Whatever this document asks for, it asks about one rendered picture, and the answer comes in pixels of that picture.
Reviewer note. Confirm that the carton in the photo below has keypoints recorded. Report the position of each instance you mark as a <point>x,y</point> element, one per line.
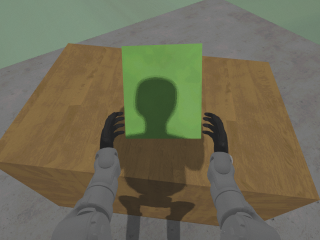
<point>162,88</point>

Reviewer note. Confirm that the robot left forearm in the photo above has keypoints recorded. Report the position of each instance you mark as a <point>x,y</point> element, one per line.
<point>101,191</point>

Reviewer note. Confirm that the robot right forearm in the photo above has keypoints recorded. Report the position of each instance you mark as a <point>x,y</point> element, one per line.
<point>226,195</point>

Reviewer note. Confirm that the robot right hand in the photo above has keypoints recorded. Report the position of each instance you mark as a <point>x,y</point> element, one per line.
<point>218,135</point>

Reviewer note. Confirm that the robot right upper arm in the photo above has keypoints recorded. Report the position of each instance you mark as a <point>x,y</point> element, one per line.
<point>240,227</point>

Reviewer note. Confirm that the robot left upper arm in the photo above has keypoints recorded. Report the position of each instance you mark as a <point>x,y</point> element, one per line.
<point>89,226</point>

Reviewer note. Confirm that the robot left hand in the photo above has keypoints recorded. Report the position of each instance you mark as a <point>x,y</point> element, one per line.
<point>108,135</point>

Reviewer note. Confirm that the pedestal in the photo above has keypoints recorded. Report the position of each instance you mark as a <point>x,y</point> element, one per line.
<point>52,143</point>

